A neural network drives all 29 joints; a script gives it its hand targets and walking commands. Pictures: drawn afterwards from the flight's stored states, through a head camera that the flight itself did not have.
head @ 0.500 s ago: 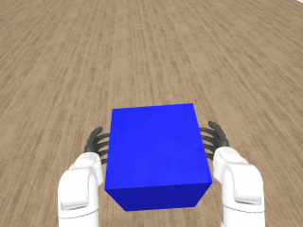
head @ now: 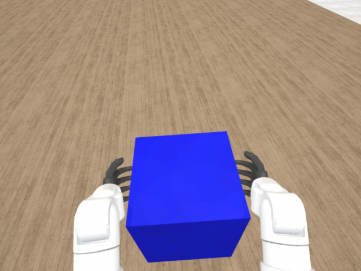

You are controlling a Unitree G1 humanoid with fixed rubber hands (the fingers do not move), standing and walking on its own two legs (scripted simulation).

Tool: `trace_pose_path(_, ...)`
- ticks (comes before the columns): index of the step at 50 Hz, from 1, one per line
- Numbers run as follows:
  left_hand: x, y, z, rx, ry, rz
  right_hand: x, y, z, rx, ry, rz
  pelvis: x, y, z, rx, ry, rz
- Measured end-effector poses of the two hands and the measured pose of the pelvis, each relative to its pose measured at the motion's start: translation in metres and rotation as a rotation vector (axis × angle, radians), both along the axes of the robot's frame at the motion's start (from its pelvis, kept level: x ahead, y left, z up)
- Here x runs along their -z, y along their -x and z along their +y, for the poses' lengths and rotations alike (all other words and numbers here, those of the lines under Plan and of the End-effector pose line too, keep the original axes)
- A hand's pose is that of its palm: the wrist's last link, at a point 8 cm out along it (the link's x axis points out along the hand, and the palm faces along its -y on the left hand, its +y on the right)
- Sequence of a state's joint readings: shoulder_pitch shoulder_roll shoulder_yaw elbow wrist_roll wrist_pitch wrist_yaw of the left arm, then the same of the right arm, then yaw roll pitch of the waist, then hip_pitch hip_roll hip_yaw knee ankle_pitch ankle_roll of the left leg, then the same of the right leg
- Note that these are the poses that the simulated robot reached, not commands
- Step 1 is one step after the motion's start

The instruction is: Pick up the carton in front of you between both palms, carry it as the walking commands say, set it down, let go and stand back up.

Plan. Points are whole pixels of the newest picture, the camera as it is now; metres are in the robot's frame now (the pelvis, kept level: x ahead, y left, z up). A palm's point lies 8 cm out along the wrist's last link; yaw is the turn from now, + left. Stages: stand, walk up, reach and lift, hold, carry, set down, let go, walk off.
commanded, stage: carry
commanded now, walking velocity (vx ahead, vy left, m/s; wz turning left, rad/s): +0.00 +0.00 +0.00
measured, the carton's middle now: (185, 199) +0.30 +0.00 +0.00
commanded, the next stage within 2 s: hold in 1.62 s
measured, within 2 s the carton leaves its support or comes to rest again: neither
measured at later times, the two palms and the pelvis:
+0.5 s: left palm (119, 217) +0.24 +0.14 +0.05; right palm (264, 211) +0.24 -0.16 +0.05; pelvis -0.03 -0.01 +0.00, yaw +0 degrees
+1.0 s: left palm (121, 226) +0.22 +0.13 +0.04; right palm (267, 220) +0.22 -0.16 +0.04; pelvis -0.07 -0.01 +0.00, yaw +0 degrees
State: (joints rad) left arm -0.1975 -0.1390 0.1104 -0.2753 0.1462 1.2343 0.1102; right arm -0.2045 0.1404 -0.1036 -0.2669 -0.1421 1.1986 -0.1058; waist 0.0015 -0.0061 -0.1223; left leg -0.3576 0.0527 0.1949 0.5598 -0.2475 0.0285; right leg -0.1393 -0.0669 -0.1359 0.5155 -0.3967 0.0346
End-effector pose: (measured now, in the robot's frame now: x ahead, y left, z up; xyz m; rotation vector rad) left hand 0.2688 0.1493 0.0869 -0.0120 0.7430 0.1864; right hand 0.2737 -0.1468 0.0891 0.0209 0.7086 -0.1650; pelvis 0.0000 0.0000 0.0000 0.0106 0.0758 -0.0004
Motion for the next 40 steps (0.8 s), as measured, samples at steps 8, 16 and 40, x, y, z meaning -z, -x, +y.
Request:
trace_pose_path(8, 0.012, 0.002, -0.007, 0.018, -0.016, 0.01, 0.011, 0.004, -0.007, -0.004, 0.017, 0.01, 0.003, 0.001, -0.005, 0.005, -0.002, -0.007)
trace_pose_path(16, 0.031, 0.017, -0.011, 0.043, -0.041, 0.026, 0.03, 0.021, -0.01, -0.013, 0.043, 0.026, 0.006, 0.013, -0.007, 0.007, -0.002, -0.029)
trace_pose_path(40, 0.053, 0.035, -0.014, 0.075, -0.057, -0.066, 0.052, 0.039, -0.014, -0.046, 0.075, -0.055, 0.002, 0.061, -0.011, 0.005, 0.011, -0.049)
